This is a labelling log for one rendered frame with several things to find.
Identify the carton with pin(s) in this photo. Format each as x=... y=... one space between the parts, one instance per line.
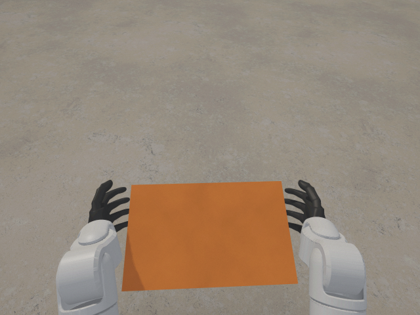
x=198 y=235

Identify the right robot forearm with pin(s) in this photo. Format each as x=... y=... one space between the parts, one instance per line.
x=337 y=271

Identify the left robot forearm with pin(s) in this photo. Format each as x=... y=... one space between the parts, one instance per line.
x=85 y=279

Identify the left robot hand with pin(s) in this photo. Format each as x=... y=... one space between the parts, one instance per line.
x=101 y=208

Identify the right robot hand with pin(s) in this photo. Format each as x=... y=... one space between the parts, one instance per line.
x=311 y=208

